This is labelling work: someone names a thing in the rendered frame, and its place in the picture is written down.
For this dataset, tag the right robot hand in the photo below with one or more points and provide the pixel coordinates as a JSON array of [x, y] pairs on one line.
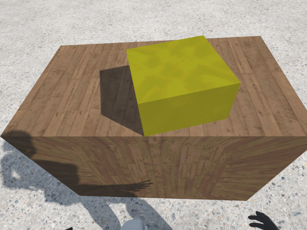
[[267, 222]]

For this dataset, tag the left robot thigh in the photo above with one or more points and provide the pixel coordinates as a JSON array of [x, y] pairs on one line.
[[134, 224]]

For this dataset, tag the pedestal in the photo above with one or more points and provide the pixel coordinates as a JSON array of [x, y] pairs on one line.
[[81, 123]]

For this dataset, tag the carton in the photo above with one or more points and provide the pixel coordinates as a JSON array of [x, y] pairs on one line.
[[181, 83]]

